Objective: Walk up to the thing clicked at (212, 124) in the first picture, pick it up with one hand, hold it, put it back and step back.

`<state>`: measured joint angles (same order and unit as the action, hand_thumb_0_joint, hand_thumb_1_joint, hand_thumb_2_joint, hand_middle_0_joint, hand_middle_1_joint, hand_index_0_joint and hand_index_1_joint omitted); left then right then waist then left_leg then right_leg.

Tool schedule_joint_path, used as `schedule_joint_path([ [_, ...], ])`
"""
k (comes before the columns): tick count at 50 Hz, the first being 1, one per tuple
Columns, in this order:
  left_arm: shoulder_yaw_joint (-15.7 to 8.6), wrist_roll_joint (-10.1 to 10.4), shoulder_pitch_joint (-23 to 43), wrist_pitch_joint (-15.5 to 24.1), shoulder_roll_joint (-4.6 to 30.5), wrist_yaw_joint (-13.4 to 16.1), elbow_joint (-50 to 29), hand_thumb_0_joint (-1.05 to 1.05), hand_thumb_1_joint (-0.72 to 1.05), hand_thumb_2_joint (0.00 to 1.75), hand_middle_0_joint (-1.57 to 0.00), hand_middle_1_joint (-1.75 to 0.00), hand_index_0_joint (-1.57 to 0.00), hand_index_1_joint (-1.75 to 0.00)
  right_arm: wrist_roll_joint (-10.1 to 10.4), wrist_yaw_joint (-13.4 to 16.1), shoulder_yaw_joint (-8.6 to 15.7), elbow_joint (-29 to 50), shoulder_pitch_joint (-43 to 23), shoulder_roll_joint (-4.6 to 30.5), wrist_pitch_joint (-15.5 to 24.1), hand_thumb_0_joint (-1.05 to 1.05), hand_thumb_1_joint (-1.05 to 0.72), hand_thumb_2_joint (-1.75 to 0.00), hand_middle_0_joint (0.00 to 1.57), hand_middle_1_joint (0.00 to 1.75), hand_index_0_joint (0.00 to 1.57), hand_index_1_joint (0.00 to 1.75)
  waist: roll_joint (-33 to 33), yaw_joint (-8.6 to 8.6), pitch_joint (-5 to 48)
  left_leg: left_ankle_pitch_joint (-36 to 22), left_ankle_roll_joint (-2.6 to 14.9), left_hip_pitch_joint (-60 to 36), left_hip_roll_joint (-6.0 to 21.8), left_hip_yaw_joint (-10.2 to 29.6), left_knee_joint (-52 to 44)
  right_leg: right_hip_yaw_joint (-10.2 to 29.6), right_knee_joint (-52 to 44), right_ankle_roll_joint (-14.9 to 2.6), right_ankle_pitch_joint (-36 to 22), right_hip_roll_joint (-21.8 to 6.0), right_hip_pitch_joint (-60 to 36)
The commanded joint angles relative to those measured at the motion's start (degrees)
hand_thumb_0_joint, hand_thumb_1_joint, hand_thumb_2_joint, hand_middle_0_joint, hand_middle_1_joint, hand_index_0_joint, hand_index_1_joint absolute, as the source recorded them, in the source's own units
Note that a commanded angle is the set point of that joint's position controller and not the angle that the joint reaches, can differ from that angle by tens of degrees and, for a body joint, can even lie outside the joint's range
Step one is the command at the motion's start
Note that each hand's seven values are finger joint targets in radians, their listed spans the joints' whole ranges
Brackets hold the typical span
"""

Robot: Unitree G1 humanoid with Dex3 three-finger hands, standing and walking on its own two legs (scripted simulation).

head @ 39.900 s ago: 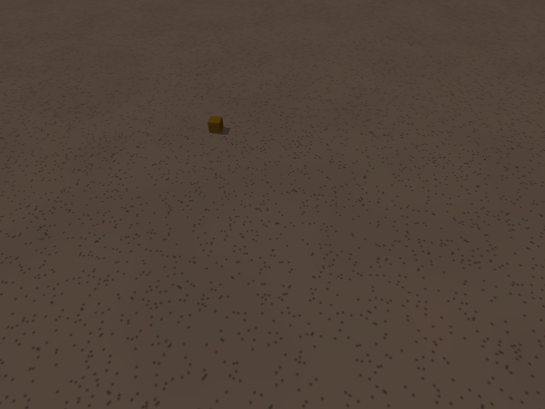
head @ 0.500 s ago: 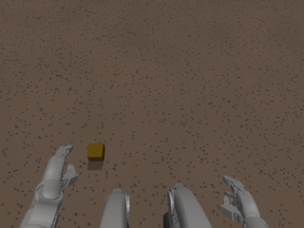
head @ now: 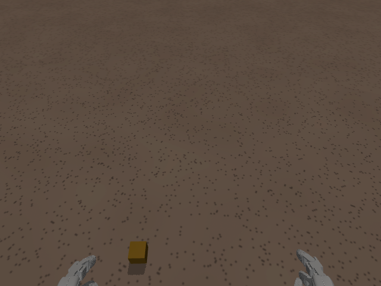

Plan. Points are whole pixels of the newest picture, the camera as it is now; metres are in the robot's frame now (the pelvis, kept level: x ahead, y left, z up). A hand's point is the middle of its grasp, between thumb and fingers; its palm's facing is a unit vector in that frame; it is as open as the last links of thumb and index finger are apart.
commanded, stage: home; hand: left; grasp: from above
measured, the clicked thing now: (138, 252) +0.47 +0.22 -0.68
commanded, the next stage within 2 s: none
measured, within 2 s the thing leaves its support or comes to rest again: neither
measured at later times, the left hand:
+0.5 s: hand out of the picture +0.17 +0.17 -0.04, palm faces +0.05 -0.98 -0.20, open 7.4 cm
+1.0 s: hand out of the picture +0.17 +0.17 -0.05, palm faces +0.05 -0.98 -0.19, open 7.4 cm
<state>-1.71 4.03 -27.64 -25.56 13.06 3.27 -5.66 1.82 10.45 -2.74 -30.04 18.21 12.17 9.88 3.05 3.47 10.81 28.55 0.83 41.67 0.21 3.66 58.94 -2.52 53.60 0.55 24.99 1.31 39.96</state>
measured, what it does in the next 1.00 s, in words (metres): stands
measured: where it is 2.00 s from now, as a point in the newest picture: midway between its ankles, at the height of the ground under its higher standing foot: outside the picture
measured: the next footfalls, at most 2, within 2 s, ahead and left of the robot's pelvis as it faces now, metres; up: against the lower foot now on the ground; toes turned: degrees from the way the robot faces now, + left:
none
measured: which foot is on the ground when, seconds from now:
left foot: down 0.00-1.00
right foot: down 0.00-1.00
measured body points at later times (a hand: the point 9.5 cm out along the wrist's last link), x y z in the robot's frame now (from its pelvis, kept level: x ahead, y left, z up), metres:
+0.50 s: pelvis +0.01 -0.01 +0.00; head +0.03 +0.00 +0.45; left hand +0.16 +0.23 -0.03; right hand +0.18 -0.25 -0.06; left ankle +0.01 +0.10 -0.68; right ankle +0.02 -0.13 -0.68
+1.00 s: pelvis +0.01 -0.01 +0.00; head +0.02 +0.00 +0.45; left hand +0.16 +0.22 -0.03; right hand +0.17 -0.25 -0.06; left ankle +0.01 +0.10 -0.68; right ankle +0.02 -0.13 -0.68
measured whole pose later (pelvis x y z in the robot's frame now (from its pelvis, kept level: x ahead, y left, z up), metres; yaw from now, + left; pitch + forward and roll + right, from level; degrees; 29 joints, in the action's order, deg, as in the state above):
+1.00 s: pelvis +0.01 -0.01 +0.00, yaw +1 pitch +10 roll -3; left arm -1.6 3.2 -28.7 -25.6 12.9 0.8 -6.5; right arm 0.6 10.4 -1.9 -31.0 16.7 12.6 13.6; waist 2.3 2.2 9.5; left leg 28.9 0.0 38.5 0.2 4.0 57.6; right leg -2.9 53.5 -0.2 26.1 1.3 37.2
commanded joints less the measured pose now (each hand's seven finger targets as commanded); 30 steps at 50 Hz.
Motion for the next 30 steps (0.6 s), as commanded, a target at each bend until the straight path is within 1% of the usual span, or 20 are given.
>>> schedule_joint_path([
  [1,-2.7,-0.6,0.0,2.2,5.1,-0.5,-12.2,0.00,0.90,0.90,-0.20,-0.30,-0.20,-0.30,-0.5,0.8,2.9,9.4,-4.5,6.8,4.5,0.00,-0.90,-0.90,0.20,0.30,0.20,0.30,-1.0,-0.50,2.1,-11.8,0.22,-6.3,-0.3,0.9,-12.4,-1.6,-8.9,-1.27,-8.2,1.0,-5.5],
  [3,-2.5,-0.9,-0.6,2.2,5.2,-1.1,-12.1,0.00,0.90,0.90,-0.20,-0.30,-0.20,-0.30,-0.6,0.8,3.0,9.6,-4.7,7.0,4.9,0.00,-0.90,-0.90,0.20,0.30,0.20,0.30,-0.1,-0.67,1.1,-11.9,0.07,-6.7,-0.3,0.9,-13.0,-1.7,-8.9,-1.35,-8.1,1.0,-5.3],
  [6,-2.5,-1.1,1.2,2.4,5.2,-1.7,-10.9,0.00,0.90,0.90,-0.20,-0.30,-0.20,-0.30,-1.0,0.7,3.2,9.3,-4.8,7.3,5.6,0.00,-0.90,-0.90,0.20,0.30,0.20,0.30,-0.8,0.02,-0.3,-10.4,0.13,-6.7,-0.4,0.8,-13.2,-1.6,-9.2,-1.24,-6.8,0.9,-4.7],
  [7,-2.4,-1.3,2.1,2.5,5.4,-1.9,-10.7,0.00,0.90,0.90,-0.20,-0.30,-0.20,-0.30,-1.0,0.7,3.2,8.9,-4.9,7.3,5.9,0.00,-0.90,-0.90,0.20,0.30,0.20,0.30,0.0,-0.03,-0.3,-10.3,0.06,-6.8,-0.3,0.8,-13.1,-1.5,-9.1,-1.33,-6.5,0.9,-4.6],
  [9,-3.0,-1.3,1.9,2.9,5.7,-2.1,-11.0,0.00,0.90,0.90,-0.20,-0.30,-0.20,-0.30,-1.2,0.6,3.4,8.7,-4.9,7.4,6.3,0.00,-0.90,-0.90,0.20,0.30,0.20,0.30,0.3,-0.36,1.4,-12.7,-0.14,-7.7,-0.3,0.8,-12.7,-1.6,-8.5,-1.40,-8.1,0.8,-5.6],
  [10,-3.0,-1.3,1.6,3.0,5.7,-2.1,-10.8,0.00,0.90,0.90,-0.20,-0.30,-0.20,-0.30,-1.1,0.5,3.3,8.9,-5.0,7.4,6.4,0.00,-0.90,-0.90,0.20,0.30,0.20,0.30,0.3,-0.79,1.1,-12.6,-0.07,-7.6,-0.4,0.7,-12.6,-1.6,-8.6,-1.28,-8.1,0.7,-5.6],
  [11,-3.0,-1.3,1.2,3.1,5.6,-2.1,-11.6,0.00,0.90,0.90,-0.20,-0.30,-0.20,-0.30,-1.3,0.5,3.3,9.1,-5.1,7.4,6.6,0.00,-0.90,-0.90,0.20,0.30,0.20,0.30,0.5,-0.59,2.0,-13.4,-0.15,-8.1,-0.5,0.5,-12.5,-1.5,-8.3,-1.37,-8.7,0.8,-6.0],
  [14,-3.3,-1.4,1.1,3.3,5.8,-1.9,-11.5,0.00,0.90,0.90,-0.20,-0.30,-0.20,-0.30,-1.3,0.4,3.1,8.8,-5.3,7.3,6.8,0.00,-0.90,-0.90,0.20,0.30,0.20,0.30,0.2,-1.16,2.4,-13.6,0.00,-8.2,-0.8,0.1,-12.0,-1.3,-8.6,-1.25,-9.5,0.6,-7.1],
  [15,-3.1,-1.4,1.4,3.4,5.9,-1.9,-12.3,0.00,0.90,0.90,-0.20,-0.30,-0.20,-0.30,-1.3,0.4,3.2,8.8,-5.2,7.4,6.8,0.00,-0.90,-0.90,0.20,0.30,0.20,0.30,1.5,-1.28,3.1,-14.4,-0.14,-8.7,-0.9,-0.2,-11.9,-1.1,-8.4,-1.38,-10.1,0.5,-7.2],
  [16,-3.0,-1.5,1.6,3.5,6.0,-1.8,-12.3,0.00,0.90,0.90,-0.20,-0.30,-0.20,-0.30,-1.3,0.4,3.2,8.7,-5.4,7.2,6.7,0.00,-0.90,-0.90,0.20,0.30,0.20,0.30,1.9,-0.97,3.4,-14.8,-0.13,-8.9,-0.9,-0.2,-11.7,-1.0,-8.6,-1.29,-10.6,0.5,-7.2],
  [17,-3.3,-1.6,1.2,3.4,6.1,-1.7,-12.1,0.00,0.90,0.90,-0.20,-0.30,-0.20,-0.30,-1.3,0.3,3.3,8.7,-5.3,7.5,6.7,0.00,-0.90,-0.90,0.20,0.30,0.20,0.30,0.9,-1.06,3.9,-15.6,-0.20,-9.3,-0.7,0.0,-11.9,-1.1,-8.3,-1.38,-11.1,0.6,-7.6],
  [18,-2.8,-1.7,0.6,3.4,5.8,-1.7,-11.7,0.00,0.90,0.90,-0.20,-0.30,-0.20,-0.30,-1.4,0.3,3.3,8.6,-5.4,7.4,6.7,0.00,-0.90,-0.90,0.20,0.30,0.20,0.30,1.1,-1.01,3.5,-16.0,-0.28,-9.0,-0.7,0.1,-11.8,-1.2,-8.1,-1.38,-11.3,0.6,-7.3],
  [21,-3.0,-1.6,-0.2,3.4,5.8,-1.6,-11.3,0.00,0.90,0.90,-0.20,-0.30,-0.20,-0.30,-1.4,0.4,3.3,8.3,-5.3,7.4,6.6,0.00,-0.90,-0.90,0.20,0.30,0.20,0.30,0.5,-1.27,3.8,-17.5,-0.18,-8.8,-0.7,-0.1,-11.2,-1.1,-8.0,-1.36,-12.7,0.6,-8.0],
  [22,-3.0,-1.6,0.3,3.4,5.8,-1.6,-10.7,0.00,0.90,0.90,-0.20,-0.30,-0.20,-0.30,-1.4,0.3,3.3,8.2,-5.3,7.4,6.6,0.00,-0.90,-0.90,0.20,0.30,0.20,0.30,0.2,-1.15,3.2,-16.7,-0.09,-8.3,-0.8,-0.2,-11.0,-1.0,-8.2,-1.21,-12.3,0.5,-7.7],
  [25,-3.0,-1.4,0.3,3.4,5.7,-1.7,-11.2,0.00,0.90,0.90,-0.20,-0.30,-0.20,-0.30,-1.4,0.2,3.5,8.1,-5.1,7.7,6.6,0.00,-0.90,-0.90,0.20,0.30,0.20,0.30,0.6,-1.16,3.9,-17.8,-0.37,-8.8,-0.6,0.2,-11.3,-1.1,-7.7,-1.42,-12.7,0.6,-7.8],
  [26,-2.8,-1.4,-0.2,3.2,5.6,-1.7,-10.5,0.00,0.90,0.90,-0.20,-0.30,-0.20,-0.30,-1.3,0.2,3.4,8.3,-5.2,7.7,6.5,0.00,-0.90,-0.90,0.20,0.30,0.20,0.30,-0.1,-1.31,3.2,-17.0,-0.18,-8.4,-0.6,0.0,-11.3,-1.2,-8.0,-1.35,-12.2,0.6,-7.6],
  [27,-3.0,-1.3,0.2,3.3,5.7,-1.7,-11.0,0.00,0.90,0.90,-0.20,-0.30,-0.20,-0.30,-1.4,0.2,3.5,8.3,-5.3,7.6,6.6,0.00,-0.90,-0.90,0.20,0.30,0.20,0.30,0.0,-1.23,3.2,-17.2,-0.27,-8.1,-0.6,0.2,-11.3,-1.2,-7.9,-1.35,-12.3,0.6,-7.7],
  [28,-3.5,-1.2,-0.1,3.2,6.0,-1.6,-10.9,0.00,0.90,0.90,-0.20,-0.30,-0.20,-0.30,-1.3,0.3,3.5,8.4,-5.3,7.6,6.6,0.00,-0.90,-0.90,0.20,0.30,0.20,0.30,-0.5,-1.61,3.0,-16.5,-0.08,-8.0,-0.7,-0.1,-11.2,-1.1,-8.2,-1.19,-12.1,0.6,-7.7],
  [29,-3.0,-1.2,0.2,3.2,5.5,-1.7,-10.8,0.00,0.90,0.90,-0.20,-0.30,-0.20,-0.30,-1.3,0.3,3.5,8.3,-5.3,7.4,6.6,0.00,-0.90,-0.90,0.20,0.30,0.20,0.30,-0.9,-1.28,3.2,-16.4,-0.06,-7.9,-0.8,-0.1,-10.9,-1.0,-8.2,-1.13,-12.2,0.5,-7.8],
  [30,-3.1,-1.1,0.3,3.2,5.6,-1.6,-10.9,0.00,0.90,0.90,-0.20,-0.30,-0.20,-0.30,-1.2,0.3,3.4,8.4,-5.3,7.5,6.6,0.00,-0.90,-0.90,0.20,0.30,0.20,0.30,-1.0,-1.57,3.0,-15.5,0.05,-7.8,-0.8,-0.3,-11.0,-0.9,-8.5,-1.09,-11.6,0.4,-7.6],
])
